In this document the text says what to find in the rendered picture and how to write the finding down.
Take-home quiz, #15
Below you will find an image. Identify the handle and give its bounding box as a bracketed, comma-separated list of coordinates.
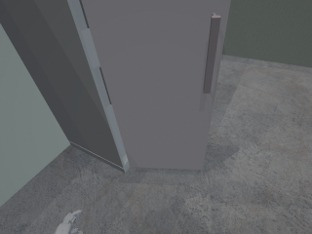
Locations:
[203, 13, 221, 94]

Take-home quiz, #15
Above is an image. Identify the fridge door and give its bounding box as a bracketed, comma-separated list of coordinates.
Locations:
[81, 0, 231, 171]

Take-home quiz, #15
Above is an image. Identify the robot left hand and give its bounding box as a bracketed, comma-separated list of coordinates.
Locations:
[54, 210, 84, 234]

